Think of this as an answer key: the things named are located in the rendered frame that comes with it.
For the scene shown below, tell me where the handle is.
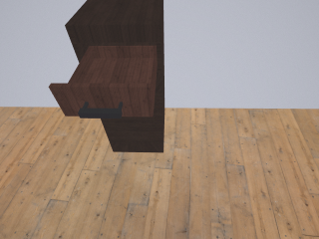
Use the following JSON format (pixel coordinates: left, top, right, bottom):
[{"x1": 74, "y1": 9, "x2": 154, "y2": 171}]
[{"x1": 78, "y1": 102, "x2": 123, "y2": 119}]

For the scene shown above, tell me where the cabinet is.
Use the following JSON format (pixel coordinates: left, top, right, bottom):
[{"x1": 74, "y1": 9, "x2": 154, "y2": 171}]
[{"x1": 65, "y1": 0, "x2": 165, "y2": 153}]

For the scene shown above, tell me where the drawer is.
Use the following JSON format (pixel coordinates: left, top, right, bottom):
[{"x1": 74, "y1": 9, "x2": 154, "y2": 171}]
[{"x1": 49, "y1": 45, "x2": 158, "y2": 118}]

